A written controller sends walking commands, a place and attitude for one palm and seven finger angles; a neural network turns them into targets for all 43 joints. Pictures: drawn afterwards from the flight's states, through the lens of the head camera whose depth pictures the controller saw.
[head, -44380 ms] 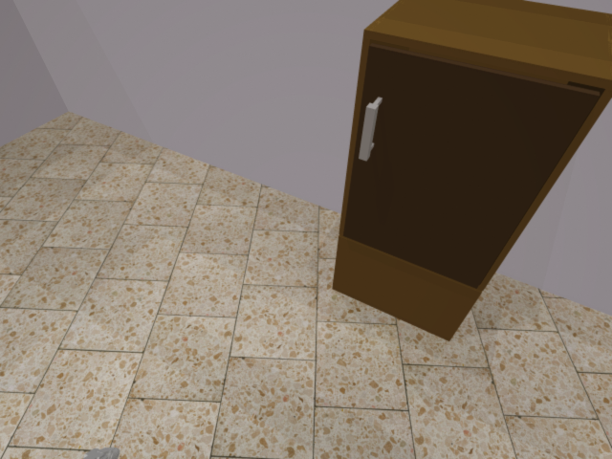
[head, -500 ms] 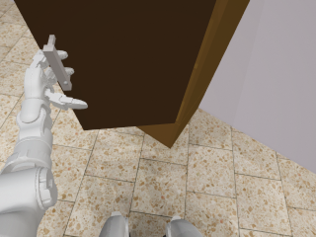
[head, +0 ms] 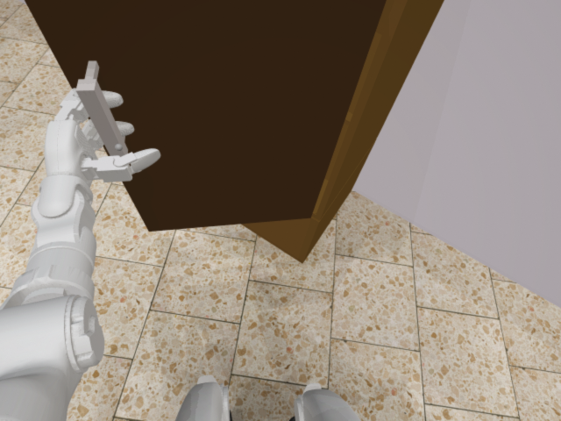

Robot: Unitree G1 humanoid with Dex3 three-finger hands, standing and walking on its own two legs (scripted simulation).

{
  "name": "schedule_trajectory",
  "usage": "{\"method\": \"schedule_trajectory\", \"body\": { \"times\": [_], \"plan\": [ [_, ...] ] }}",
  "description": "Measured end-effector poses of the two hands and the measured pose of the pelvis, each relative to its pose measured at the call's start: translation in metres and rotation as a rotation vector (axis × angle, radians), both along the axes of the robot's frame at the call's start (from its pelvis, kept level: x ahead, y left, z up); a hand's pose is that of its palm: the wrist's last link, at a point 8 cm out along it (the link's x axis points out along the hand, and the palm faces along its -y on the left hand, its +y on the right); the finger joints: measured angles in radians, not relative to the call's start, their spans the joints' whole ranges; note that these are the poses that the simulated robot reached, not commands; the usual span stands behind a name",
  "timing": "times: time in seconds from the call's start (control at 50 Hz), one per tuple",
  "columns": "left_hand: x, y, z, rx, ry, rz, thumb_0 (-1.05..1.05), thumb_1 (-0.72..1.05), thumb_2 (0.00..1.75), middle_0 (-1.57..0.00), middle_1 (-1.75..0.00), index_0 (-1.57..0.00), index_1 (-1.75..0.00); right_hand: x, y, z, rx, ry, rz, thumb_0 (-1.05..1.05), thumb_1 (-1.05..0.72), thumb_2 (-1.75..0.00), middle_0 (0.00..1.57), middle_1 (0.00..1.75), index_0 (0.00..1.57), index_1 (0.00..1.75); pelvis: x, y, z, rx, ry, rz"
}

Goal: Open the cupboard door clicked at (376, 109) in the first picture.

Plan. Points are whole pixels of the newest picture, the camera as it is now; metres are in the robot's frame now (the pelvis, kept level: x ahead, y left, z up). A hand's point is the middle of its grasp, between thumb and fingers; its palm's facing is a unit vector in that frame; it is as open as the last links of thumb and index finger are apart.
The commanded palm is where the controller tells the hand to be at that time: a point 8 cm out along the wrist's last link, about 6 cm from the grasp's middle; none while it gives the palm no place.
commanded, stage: close the thumb around the handle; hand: left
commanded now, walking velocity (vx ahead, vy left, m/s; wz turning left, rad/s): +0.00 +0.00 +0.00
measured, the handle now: (107, 114) +0.54 +0.23 +0.08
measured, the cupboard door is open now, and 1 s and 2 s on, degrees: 41 61 82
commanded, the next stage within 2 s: pull the door open along its arc in 0.36 s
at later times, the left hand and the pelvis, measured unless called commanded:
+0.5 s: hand (121, 143) +0.49 +0.20 +0.07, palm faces +0.08 -1.00 +0.01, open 5.6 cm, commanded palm +0.46 +0.24 +0.07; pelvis +0.00 +0.00 +0.00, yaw +0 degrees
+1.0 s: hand (147, 218) +0.37 +0.15 +0.08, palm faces +0.26 -0.96 +0.10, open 6.1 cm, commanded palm +0.30 +0.19 +0.07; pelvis +0.02 +0.01 +0.02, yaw +0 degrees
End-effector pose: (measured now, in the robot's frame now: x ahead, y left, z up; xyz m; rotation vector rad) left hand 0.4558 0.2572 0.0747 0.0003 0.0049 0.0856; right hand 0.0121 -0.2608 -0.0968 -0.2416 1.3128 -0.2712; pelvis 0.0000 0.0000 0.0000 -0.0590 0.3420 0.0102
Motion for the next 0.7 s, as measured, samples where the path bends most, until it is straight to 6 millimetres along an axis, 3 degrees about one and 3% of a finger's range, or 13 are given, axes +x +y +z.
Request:
{"method": "schedule_trajectory", "body": {
  "times": [0.28,0.56,0.7],
  "plan": [
    [0.005,0.0,-0.001,-0.001,0.001,-0.004,0.0,0.7,0.81,-0.39,-1.32,-0.39,-1.33,0.001,0.001,0.0,-0.001,0.003,-0.005,0.0,-0.91,-0.9,0.2,0.3,0.21,0.3,0.002,0.001,0.0,0.001,0.004,-0.005],
    [0.007,-0.003,-0.002,-0.011,0.003,0.0,0.0,0.73,0.83,-0.36,-1.34,-0.38,-1.35,0.002,0.0,0.001,-0.003,0.001,-0.006,0.0,-0.91,-0.9,0.2,0.3,0.21,0.3,0.002,0.001,0.0,0.001,0.007,-0.006],
    [-0.008,-0.006,-0.002,-0.009,-0.008,-0.004,0.0,0.74,0.79,-0.35,-1.34,-0.36,-1.35,0.009,0.002,0.003,0.021,-0.017,-0.014,0.0,-0.91,-0.9,0.2,0.3,0.21,0.3,0.008,0.002,0.004,0.007,-0.005,-0.014]
  ]
}}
